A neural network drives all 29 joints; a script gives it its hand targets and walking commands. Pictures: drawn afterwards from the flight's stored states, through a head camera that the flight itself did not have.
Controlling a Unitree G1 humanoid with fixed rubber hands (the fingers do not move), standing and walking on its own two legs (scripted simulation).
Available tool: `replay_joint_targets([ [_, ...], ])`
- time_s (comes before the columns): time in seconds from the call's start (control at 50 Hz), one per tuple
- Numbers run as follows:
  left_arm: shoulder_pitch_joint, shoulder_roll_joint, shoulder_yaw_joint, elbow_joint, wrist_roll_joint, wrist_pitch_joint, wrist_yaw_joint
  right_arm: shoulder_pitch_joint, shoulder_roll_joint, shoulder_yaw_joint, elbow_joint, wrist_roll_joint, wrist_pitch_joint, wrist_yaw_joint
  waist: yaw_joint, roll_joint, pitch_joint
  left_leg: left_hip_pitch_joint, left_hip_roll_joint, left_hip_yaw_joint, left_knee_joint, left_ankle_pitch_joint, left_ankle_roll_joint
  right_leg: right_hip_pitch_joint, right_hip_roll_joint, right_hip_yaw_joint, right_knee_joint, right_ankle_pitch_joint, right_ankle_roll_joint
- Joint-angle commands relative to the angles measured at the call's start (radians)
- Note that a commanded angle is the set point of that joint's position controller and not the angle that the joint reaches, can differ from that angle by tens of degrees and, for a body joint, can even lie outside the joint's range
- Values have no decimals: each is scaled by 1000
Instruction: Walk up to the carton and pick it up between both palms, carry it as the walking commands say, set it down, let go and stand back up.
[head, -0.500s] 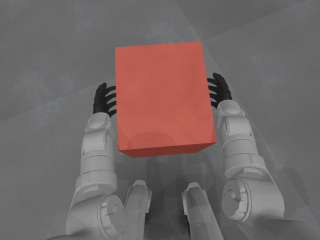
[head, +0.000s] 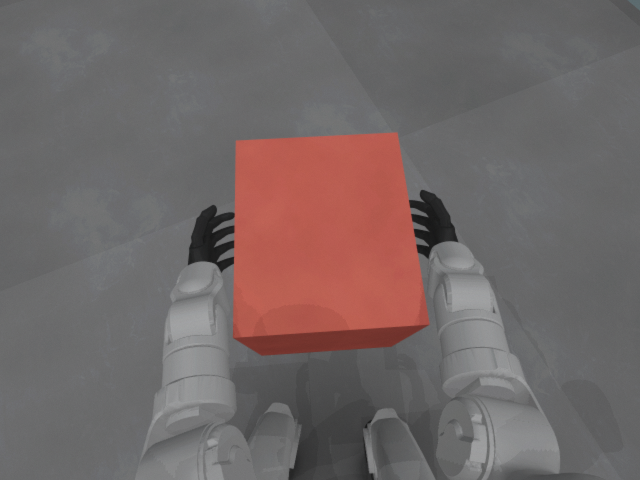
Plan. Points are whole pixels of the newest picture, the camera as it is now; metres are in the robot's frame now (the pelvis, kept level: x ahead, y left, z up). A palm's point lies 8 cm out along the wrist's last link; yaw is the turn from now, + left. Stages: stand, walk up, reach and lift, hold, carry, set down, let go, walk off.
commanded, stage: reach and lift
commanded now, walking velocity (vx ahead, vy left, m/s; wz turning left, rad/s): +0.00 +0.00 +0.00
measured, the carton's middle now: (322, 255) +0.41 +0.04 -0.11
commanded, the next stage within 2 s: none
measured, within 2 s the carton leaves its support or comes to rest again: neither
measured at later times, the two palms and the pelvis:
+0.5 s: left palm (181, 260) +0.34 +0.19 +0.04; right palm (455, 240) +0.38 -0.12 +0.03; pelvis +0.02 +0.00 +0.05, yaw +0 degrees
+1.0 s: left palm (146, 252) +0.32 +0.19 +0.11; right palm (473, 234) +0.36 -0.12 +0.10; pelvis +0.03 +0.00 +0.08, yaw +1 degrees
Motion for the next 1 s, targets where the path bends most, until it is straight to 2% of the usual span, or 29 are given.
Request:
replay_joint_targets([
  [0.0,-535,-927,-607,117,-162,11,-299,-467,995,514,61,153,-22,280,10,-37,-607,387,-88,170,-117,261,26,420,62,-143,-157,243,-16],
  [0.32,-401,-911,-628,66,-156,28,-301,-336,976,535,10,140,-7,293,9,-22,-492,606,-74,146,-305,358,27,618,46,-133,-341,323,-21],
  [0.56,-314,-923,-640,39,-164,64,-295,-256,953,553,-37,140,30,295,6,-1,-376,786,-69,125,-441,384,24,760,37,-128,-472,321,-27],
  [0.98,-243,-936,-687,-54,-218,222,-283,-195,977,619,-173,192,178,298,11,7,-145,1034,-67,100,-591,374,29,955,22,-116,-625,274,-32],
])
